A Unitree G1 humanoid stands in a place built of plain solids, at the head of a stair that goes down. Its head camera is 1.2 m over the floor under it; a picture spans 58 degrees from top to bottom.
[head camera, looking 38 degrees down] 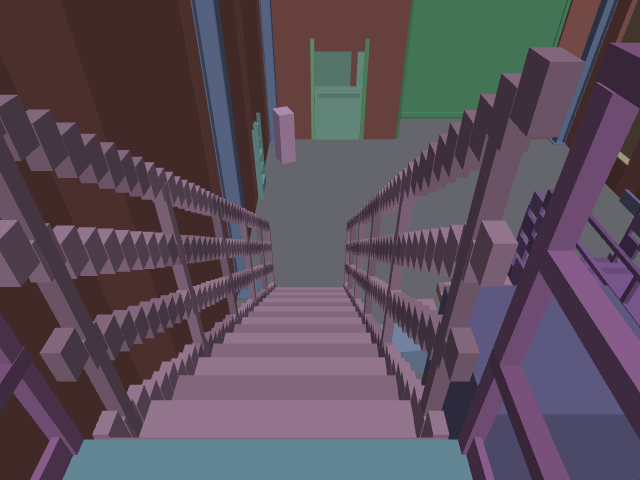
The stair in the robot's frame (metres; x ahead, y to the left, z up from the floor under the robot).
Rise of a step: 0.19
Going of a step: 0.23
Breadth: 1.01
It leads straight ahead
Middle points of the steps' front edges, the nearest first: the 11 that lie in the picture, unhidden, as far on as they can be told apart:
0.63 0.14 0.00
0.86 0.14 -0.19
1.09 0.14 -0.37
1.32 0.14 -0.56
1.56 0.14 -0.75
1.79 0.14 -0.94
2.02 0.14 -1.12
2.26 0.14 -1.31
2.49 0.14 -1.50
2.72 0.14 -1.69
2.95 0.14 -1.87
